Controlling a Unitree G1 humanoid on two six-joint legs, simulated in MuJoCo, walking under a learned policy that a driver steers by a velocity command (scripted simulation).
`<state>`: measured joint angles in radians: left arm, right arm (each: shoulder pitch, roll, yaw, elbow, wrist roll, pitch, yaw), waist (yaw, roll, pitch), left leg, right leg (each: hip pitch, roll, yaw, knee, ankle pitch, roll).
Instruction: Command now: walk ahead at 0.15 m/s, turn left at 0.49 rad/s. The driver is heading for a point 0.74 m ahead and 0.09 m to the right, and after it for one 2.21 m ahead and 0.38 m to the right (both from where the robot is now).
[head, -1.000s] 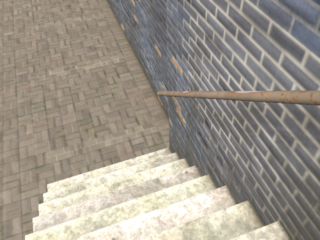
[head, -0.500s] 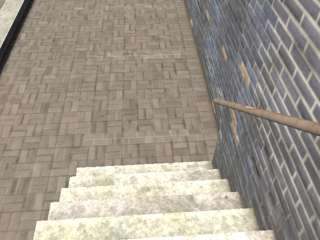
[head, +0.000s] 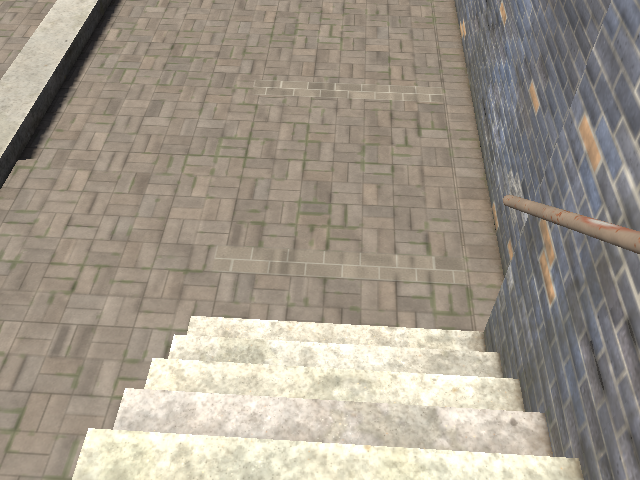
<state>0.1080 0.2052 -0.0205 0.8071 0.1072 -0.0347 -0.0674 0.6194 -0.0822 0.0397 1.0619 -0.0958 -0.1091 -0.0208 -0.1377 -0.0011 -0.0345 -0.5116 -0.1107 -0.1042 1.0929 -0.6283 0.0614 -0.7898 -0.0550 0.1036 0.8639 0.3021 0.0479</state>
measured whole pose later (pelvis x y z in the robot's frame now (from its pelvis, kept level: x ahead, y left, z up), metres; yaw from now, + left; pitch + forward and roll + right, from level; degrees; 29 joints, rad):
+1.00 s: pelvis +0.37 -0.08 -0.33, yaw +6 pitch +0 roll -2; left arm 0.34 0.18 0.02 1.00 0.03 0.06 0.04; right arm 0.29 -0.19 0.01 0.99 0.02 -0.03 -0.03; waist 0.08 0.00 0.06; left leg -0.32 0.02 0.09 0.51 -0.19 0.08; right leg -0.84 0.05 0.06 1.74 -0.41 -0.02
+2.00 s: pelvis +0.47 -0.11 -0.34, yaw +4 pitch -1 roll +0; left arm 0.39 0.22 0.05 1.04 0.01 0.00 0.01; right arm 0.31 -0.21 -0.05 1.11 -0.01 -0.01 -0.02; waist 0.02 -0.02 -0.02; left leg -0.21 0.02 0.09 0.65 -0.43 0.02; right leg -0.13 0.02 0.06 0.63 -0.48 -0.03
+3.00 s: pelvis +0.90 -0.05 -0.72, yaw +0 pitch -1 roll -2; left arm 0.56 0.18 0.01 1.16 0.07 -0.07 -0.12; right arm 0.27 -0.21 -0.03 1.01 -0.13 -0.06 0.09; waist 0.02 0.04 -0.02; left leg -0.19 0.04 0.05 0.38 -0.19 0.03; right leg -0.42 0.13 0.07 1.87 -0.73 -0.12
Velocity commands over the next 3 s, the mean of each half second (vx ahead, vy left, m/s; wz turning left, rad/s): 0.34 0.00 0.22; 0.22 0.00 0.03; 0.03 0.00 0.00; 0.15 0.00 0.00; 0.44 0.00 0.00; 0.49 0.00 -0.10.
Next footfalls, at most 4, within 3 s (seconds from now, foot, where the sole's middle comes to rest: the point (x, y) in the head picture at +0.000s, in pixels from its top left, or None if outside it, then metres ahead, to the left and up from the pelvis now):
0.16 right None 0.16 -0.19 -0.90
0.80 left None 0.45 0.01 -1.10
1.20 right None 0.43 -0.23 -1.10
2.40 right None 0.68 -0.17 -1.30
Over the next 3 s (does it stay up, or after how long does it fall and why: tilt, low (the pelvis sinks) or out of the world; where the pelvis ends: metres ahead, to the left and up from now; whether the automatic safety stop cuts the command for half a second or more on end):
stays up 0.90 -0.05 -0.72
